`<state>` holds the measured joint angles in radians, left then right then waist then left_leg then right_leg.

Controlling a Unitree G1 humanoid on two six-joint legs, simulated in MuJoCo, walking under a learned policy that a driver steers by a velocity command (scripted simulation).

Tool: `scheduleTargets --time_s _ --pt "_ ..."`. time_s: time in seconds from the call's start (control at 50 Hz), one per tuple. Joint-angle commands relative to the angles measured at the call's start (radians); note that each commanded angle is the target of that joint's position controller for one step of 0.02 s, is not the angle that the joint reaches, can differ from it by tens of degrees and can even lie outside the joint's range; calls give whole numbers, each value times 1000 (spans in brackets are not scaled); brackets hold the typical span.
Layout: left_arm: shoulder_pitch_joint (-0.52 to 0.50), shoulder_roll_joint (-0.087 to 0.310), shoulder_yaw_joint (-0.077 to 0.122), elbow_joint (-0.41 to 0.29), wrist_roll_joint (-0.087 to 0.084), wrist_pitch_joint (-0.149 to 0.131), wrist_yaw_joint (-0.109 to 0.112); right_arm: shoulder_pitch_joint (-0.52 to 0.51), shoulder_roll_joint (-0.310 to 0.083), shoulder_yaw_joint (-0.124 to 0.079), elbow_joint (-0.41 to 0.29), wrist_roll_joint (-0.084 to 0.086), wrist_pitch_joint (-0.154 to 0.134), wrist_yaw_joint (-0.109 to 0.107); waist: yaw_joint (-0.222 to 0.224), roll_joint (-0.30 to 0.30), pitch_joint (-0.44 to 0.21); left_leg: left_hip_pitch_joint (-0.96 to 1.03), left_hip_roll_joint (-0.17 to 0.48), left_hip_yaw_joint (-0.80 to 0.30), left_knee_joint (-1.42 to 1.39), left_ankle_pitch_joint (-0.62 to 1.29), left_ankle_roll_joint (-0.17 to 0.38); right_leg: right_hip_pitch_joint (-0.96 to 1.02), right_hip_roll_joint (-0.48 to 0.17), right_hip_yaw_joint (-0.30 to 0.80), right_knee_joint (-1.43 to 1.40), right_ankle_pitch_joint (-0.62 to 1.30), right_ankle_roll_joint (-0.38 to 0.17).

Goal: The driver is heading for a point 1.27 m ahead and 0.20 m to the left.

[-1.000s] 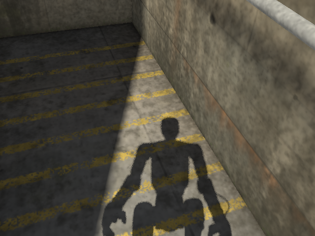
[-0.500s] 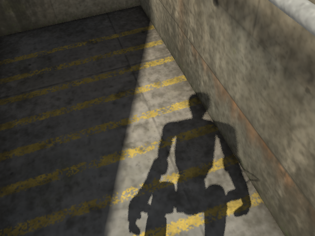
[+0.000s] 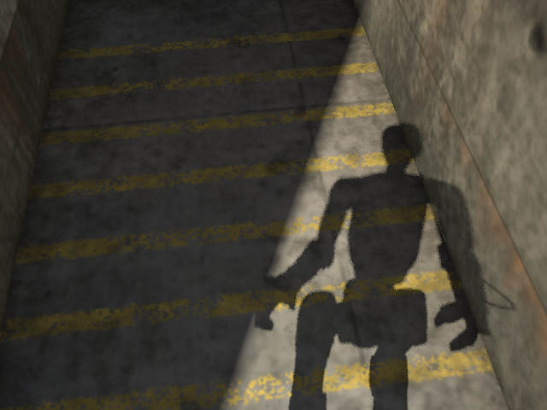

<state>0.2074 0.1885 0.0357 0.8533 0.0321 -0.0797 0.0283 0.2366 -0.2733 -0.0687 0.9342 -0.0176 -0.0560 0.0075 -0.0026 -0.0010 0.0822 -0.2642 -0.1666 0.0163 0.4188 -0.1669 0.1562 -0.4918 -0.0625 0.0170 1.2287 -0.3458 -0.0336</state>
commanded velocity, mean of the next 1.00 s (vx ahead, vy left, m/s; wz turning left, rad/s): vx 0.50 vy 0.00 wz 0.40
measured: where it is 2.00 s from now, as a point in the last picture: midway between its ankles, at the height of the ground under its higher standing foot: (193, 188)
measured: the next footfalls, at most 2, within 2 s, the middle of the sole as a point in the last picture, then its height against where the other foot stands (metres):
right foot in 0.34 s outside the picture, level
left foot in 0.80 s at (198, 365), level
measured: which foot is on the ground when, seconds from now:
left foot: down 0.00-0.34, up 0.36-0.78, down 0.80-1.00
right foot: up 0.00-0.32, down 0.34-0.82, up 0.84-1.00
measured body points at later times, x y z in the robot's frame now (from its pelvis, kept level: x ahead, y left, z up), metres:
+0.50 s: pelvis +0.29 -0.01 +0.00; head +0.32 -0.02 +0.45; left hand +0.35 +0.28 -0.10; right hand +0.43 -0.27 -0.13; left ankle +0.18 +0.05 -0.65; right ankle +0.36 -0.10 -0.73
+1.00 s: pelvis +0.53 +0.14 +0.01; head +0.55 +0.17 +0.46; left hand +0.48 +0.40 -0.13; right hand +0.69 -0.08 -0.11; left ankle +0.50 +0.20 -0.73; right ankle +0.58 -0.01 -0.66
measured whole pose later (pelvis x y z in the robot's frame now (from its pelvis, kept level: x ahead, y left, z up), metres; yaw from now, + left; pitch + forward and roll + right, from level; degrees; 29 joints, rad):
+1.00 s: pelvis +0.53 +0.14 +0.01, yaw +24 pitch +2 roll -1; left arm 0.29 0.26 0.03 0.90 0.04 -0.07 -0.02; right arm 0.31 -0.23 -0.05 0.87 -0.02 -0.07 0.00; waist 0.00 -0.03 0.01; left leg -0.19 -0.05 0.06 0.33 -0.17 0.08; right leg -0.50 -0.09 -0.01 1.03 -0.28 -0.05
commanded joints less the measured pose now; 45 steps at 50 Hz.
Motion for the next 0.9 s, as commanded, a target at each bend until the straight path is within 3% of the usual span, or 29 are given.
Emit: scheduleTargets --time_s 0.02,0.1,0.14,0.24,0.26,0.28,0.3,0.32,0.34,0.36,0.38,0.4,0.42,0.44,0.48,0.56,0.6,0.68,0.7,0.72,0.74,0.76,0.78,0.8,0.82,0.84,0.86,0.88,0.9 --pt "62 83 27 -62 28 35 -13 36 -112 -20 -56 7 -36 -5 40 -16 -75 60 296 -336 -192 368 137 -60 -21 8 -165 29 29" --pt "-113 87 16 -115 35 45 -28 113 -143 -26 -35 25 -21 -9 -11 39 -63 92 236 -293 -174 455 46 -95 17 -22 -411 260 83" --pt "-192 109 11 -134 13 43 -40 182 -114 -19 -31 25 -2 -14 -56 89 -55 141 224 -299 -176 421 19 -123 13 -15 -462 341 72" --pt "-330 124 -4 -194 8 26 -54 283 -142 -25 -35 4 6 -24 -120 98 -54 326 253 -370 -98 552 48 -188 55 -30 -576 295 58" --pt "-333 134 -5 -195 1 13 -62 244 -145 -35 -63 -1 13 -26 -105 80 -40 296 249 -389 -92 550 33 -109 68 -16 -633 294 45" --pt "-275 128 -5 -175 -6 3 -48 198 -168 -36 -82 -12 19 -25 -81 101 -63 270 239 -385 -61 569 31 -9 82 -9 -681 253 50" --pt "-209 162 8 -156 -11 3 -37 172 -163 -41 -89 -17 21 -24 -46 108 -86 238 226 -391 -1 618 20 102 115 -17 -704 178 52" --pt "-115 188 20 -133 -14 -7 -21 169 -156 -38 -99 -6 11 -15 -9 93 -121 208 204 -397 75 650 4 232 128 -18 -762 195 41" --pt "16 248 39 -119 -22 -16 -2 136 -152 -36 -101 11 -3 -3 82 57 -187 94 157 -369 251 599 -30 473 35 58 -818 213 0" --pt "180 328 57 -117 12 -16 21 146 -82 -19 -130 19 -23 -2 132 -58 -339 -40 121 -306 485 263 -43 709 -211 270 -798 126 -50" --pt "178 382 72 -110 11 3 23 255 -47 -13 -139 24 -9 -11 66 -273 -406 -302 -31 -161 738 -419 -66 835 -412 672 -881 20 -169" --pt "131 297 66 -112 -6 10 14 218 -129 -22 -125 -27 11 -15 54 -159 -323 -400 80 -135 872 -345 -57 721 -392 705 -879 -155 -186" --pt "63 204 41 -130 -7 9 6 142 -129 -24 -134 -39 11 -4 48 -62 -214 -404 111 -135 872 -226 -67 577 -336 560 -907 -165 -173" --pt "45 160 33 -126 -1 -4 -8 78 -105 -22 -165 -29 9 4 47 -46 -149 -401 133 -129 832 -183 -65 488 -269 424 -939 -26 -156" --pt "35 121 21 -92 -19 -18 -5 89 -69 -17 -161 -14 29 16 18 -113 -99 -390 166 -101 765 -157 -93 413 -205 260 -955 102 -119" --pt "90 151 26 -61 -31 -47 2 13 -26 -9 -209 -14 62 30 -7 -120 -46 -395 168 -94 643 -69 -132 301 -203 153 -1031 142 -139" --pt "61 174 29 -68 -15 -62 -7 -52 -8 4 -244 -13 66 43 -21 -128 -19 -354 193 -81 522 28 -145 234 -201 103 -1099 124 -161" --pt "95 214 38 -41 -41 -65 -22 -183 -46 4 -279 -15 66 50 -7 -75 -10 -224 192 -26 296 116 -133 241 -178 -3 -1124 195 -133" --pt "108 232 44 -29 -47 -66 -31 -186 -38 7 -285 -24 62 49 -12 -74 -11 -205 189 -12 245 114 -133 269 -172 -29 -1098 248 -121" --pt "122 233 45 -18 -46 -55 -34 -192 -44 10 -281 -50 52 54 6 -85 -28 -188 184 28 222 94 -115 312 -175 -28 -1087 328 -116" --pt "141 262 53 -1 -36 -43 -34 -205 -49 9 -276 -56 48 48 21 -71 -42 -166 177 63 198 45 -101 355 -180 -43 -1064 376 -112" --pt "146 246 49 10 -35 -31 -36 -174 -43 5 -260 -60 34 40 14 -96 -52 -139 167 83 181 -15 -88 405 -164 -70 -994 508 -113" --pt "177 244 50 22 -34 -23 -39 -103 -47 -1 -237 -72 18 31 -16 -53 -85 -44 139 101 120 -24 -61 429 -151 -93 -859 685 -104" --pt "210 222 37 46 -22 -18 -39 45 -60 -14 -189 -76 -5 20 -93 -43 -156 150 146 61 88 -28 -27 358 -118 -120 -671 716 -86" --pt "238 135 9 20 -11 -21 -35 223 -153 -35 -158 -88 -20 5 -152 112 -274 386 375 -222 31 -138 18 173 -78 -151 -363 366 -65" --pt "346 96 5 -2 -24 -25 -42 238 -284 -66 -146 -73 -21 -9 -74 335 -334 524 596 -733 -167 -262 117 -117 89 -76 -85 -223 -49" --pt "290 188 29 15 -11 -22 -41 185 -245 -62 -153 -32 -15 -14 -72 201 -255 461 577 -752 -211 -216 121 -206 62 42 -26 -184 -67" --pt "196 190 29 -11 -18 -23 -46 121 -171 -39 -135 -6 -11 -14 -44 115 -159 384 497 -509 -158 -58 77 -224 -1 48 -59 -65 -65" --pt "146 155 19 -9 -3 -25 -50 92 -123 -28 -130 -5 -8 -6 -44 80 -124 318 463 -390 -163 112 58 -213 -28 34 -97 -14 -53"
